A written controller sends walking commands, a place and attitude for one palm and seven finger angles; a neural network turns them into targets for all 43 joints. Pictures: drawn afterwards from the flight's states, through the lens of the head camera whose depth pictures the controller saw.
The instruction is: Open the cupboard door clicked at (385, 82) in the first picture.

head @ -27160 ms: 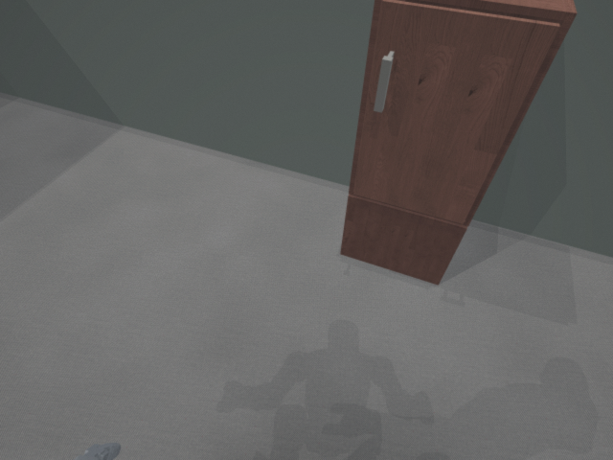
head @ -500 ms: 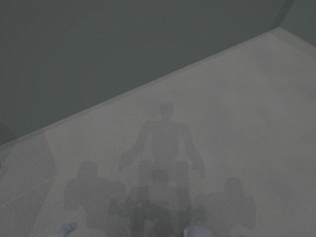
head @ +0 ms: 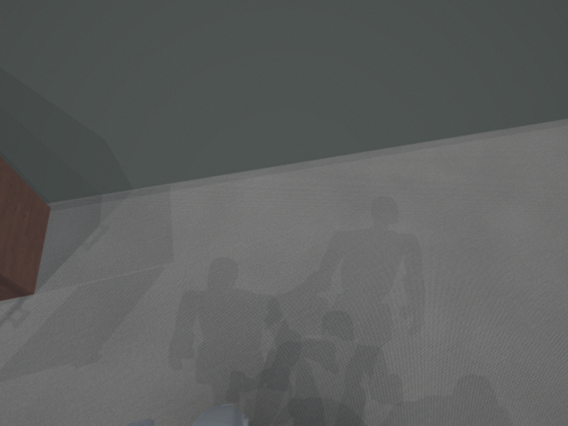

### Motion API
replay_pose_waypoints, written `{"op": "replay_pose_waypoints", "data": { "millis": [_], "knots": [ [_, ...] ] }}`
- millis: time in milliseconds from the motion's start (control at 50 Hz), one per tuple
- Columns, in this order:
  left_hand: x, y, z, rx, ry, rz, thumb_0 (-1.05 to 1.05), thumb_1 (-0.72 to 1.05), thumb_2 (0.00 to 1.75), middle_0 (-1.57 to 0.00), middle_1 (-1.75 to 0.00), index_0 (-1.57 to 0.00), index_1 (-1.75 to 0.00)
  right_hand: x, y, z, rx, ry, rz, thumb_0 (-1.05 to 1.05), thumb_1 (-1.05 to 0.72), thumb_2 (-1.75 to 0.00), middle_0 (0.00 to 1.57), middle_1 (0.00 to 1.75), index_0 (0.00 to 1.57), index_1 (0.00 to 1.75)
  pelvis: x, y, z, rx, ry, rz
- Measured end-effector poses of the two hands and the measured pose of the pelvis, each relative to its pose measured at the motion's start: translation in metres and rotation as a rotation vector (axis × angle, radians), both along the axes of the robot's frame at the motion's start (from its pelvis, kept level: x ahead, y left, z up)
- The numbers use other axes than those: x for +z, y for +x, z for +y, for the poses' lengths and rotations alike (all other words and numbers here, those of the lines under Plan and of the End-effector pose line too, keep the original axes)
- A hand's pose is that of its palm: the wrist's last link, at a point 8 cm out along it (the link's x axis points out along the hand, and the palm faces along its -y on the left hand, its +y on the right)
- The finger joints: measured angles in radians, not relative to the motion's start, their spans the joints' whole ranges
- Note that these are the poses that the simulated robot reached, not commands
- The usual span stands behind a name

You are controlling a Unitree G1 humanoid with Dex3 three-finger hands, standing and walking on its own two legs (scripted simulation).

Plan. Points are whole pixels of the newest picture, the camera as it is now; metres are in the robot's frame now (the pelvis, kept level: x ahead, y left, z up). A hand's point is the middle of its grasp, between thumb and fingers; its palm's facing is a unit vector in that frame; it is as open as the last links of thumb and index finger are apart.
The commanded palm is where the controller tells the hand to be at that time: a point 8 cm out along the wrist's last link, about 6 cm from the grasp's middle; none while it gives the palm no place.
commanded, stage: turn to face it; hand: left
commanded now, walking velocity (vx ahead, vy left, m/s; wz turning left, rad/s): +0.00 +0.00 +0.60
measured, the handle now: out of the picture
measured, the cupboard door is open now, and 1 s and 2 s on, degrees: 49 49 49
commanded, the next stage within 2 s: take the last steps up to it in 1.68 s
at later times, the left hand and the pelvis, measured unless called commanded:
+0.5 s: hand out of the picture +0.09 +0.22 -0.15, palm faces +0.27 -0.92 -0.28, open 7.4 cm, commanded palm none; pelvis +0.02 -0.01 -0.01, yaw +16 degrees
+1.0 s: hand out of the picture -0.07 +0.22 -0.19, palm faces +0.60 -0.76 -0.26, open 7.3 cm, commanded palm none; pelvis +0.02 +0.02 -0.01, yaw +35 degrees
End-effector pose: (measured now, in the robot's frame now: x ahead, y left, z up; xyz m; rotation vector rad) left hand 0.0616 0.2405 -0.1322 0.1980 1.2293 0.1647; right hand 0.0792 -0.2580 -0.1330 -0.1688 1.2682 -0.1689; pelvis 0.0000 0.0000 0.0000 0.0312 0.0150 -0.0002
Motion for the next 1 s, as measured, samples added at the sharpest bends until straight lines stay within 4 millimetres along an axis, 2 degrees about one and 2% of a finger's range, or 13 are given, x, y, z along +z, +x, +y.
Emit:
{"op": "replay_pose_waypoints", "data": {
  "millis": [60, 100, 160, 220, 360, 460, 520, 640, 740, 820, 920, 960, 1000],
  "knots": [
    [-0.017, -0.025, 0.025, 0.068, -0.005, 0.041, 0.00, 0.91, 0.90, -0.20, -0.30, -0.21, -0.30, 0.001, 0.034, 0.015, 0.076, -0.030, -0.069, 0.00, -0.91, -0.90, 0.20, 0.29, 0.20, 0.30, -0.012, 0.004, 0.013, 0.041, -0.019, 0.006],
    [-0.023, -0.037, 0.039, 0.104, 0.003, 0.080, 0.00, 0.91, 0.90, -0.20, -0.30, -0.20, -0.30, 0.004, 0.051, 0.024, 0.116, -0.046, -0.108, 0.00, -0.91, -0.90, 0.20, 0.29, 0.20, 0.30, -0.015, 0.003, 0.019, 0.061, -0.017, 0.006],
    [-0.019, -0.043, 0.052, 0.148, 0.015, 0.100, 0.01, 0.91, 0.90, -0.20, -0.30, -0.20, -0.30, 0.013, 0.061, 0.035, 0.157, -0.063, -0.127, 0.00, -0.91, -0.90, 0.20, 0.29, 0.20, 0.30, -0.009, 0.005, 0.023, 0.092, -0.032, 0.010],
    [-0.010, -0.037, 0.058, 0.172, 0.016, 0.066, 0.01, 0.91, 0.90, -0.20, -0.30, -0.20, -0.30, 0.019, 0.064, 0.042, 0.189, -0.065, -0.114, 0.00, -0.91, -0.90, 0.20, 0.29, 0.20, 0.30, -0.001, 0.006, 0.025, 0.120, -0.038, 0.013],
    [0.006, -0.012, 0.051, 0.200, 0.025, -0.034, 0.01, 0.91, 0.90, -0.20, -0.30, -0.20, -0.30, 0.014, 0.060, 0.043, 0.228, -0.033, -0.057, 0.00, -0.90, -0.90, 0.21, 0.29, 0.21, 0.30, 0.005, 0.012, 0.017, 0.189, -0.044, 0.012],
    [0.013, 0.005, 0.031, 0.219, 0.043, -0.099, 0.01, 0.91, 0.90, -0.20, -0.30, -0.20, -0.30, -0.003, 0.059, 0.029, 0.241, -0.002, -0.007, 0.00, -0.90, -0.90, 0.21, 0.29, 0.21, 0.30, 0.000, 0.018, -0.002, 0.249, -0.032, 0.015],
    [0.015, 0.004, 0.017, 0.236, 0.067, -0.130, 0.00, 0.91, 0.90, -0.20, -0.30, -0.20, -0.30, -0.017, 0.066, 0.017, 0.253, 0.016, 0.012, 0.00, -0.90, -0.90, 0.21, 0.29, 0.21, 0.30, -0.007, 0.021, -0.014, 0.289, -0.025, 0.013],
    [0.020, -0.027, -0.009, 0.325, 0.049, -0.082, 0.00, 0.91, 0.90, -0.20, -0.30, -0.20, -0.30, -0.013, 0.089, 0.013, 0.320, 0.022, 0.043, 0.00, -0.91, -0.90, 0.20, 0.29, 0.20, 0.30, 0.002, 0.027, -0.022, 0.379, -0.003, -0.002],
    [0.015, -0.060, -0.020, 0.426, 0.017, -0.037, 0.00, 0.91, 0.90, -0.20, -0.30, -0.20, -0.30, -0.005, 0.115, 0.028, 0.412, 0.016, 0.047, 0.00, -0.91, -0.90, 0.20, 0.29, 0.20, 0.30, 0.006, 0.031, -0.022, 0.459, 0.009, 0.001],
    [0.005, -0.096, -0.017, 0.516, 0.004, 0.000, 0.00, 0.91, 0.90, -0.20, -0.30, -0.21, -0.30, -0.001, 0.143, 0.058, 0.512, 0.005, 0.018, 0.00, -0.91, -0.90, 0.20, 0.29, 0.20, 0.30, 0.002, 0.030, -0.014, 0.517, 0.004, -0.001],
    [-0.021, -0.149, -0.003, 0.624, -0.022, 0.069, 0.00, 0.91, 0.90, -0.20, -0.30, -0.20, -0.30, 0.001, 0.180, 0.108, 0.634, -0.010, -0.100, 0.00, -0.91, -0.90, 0.20, 0.29, 0.20, 0.30, -0.014, 0.025, 0.007, 0.586, -0.019, 0.001],
    [-0.025, -0.163, 0.004, 0.654, -0.021, 0.105, 0.00, 0.91, 0.90, -0.20, -0.30, -0.20, -0.30, 0.006, 0.186, 0.123, 0.669, -0.014, -0.135, 0.00, -0.91, -0.90, 0.20, 0.29, 0.20, 0.30, -0.015, 0.023, 0.012, 0.601, -0.021, 0.001],
    [-0.022, -0.168, 0.011, 0.681, -0.016, 0.114, 0.01, 0.91, 0.90, -0.20, -0.30, -0.20, -0.30, 0.012, 0.188, 0.133, 0.692, -0.024, -0.149, 0.00, -0.91, -0.90, 0.20, 0.29, 0.20, 0.30, -0.011, 0.023, 0.016, 0.618, -0.032, 0.002]
  ]
}}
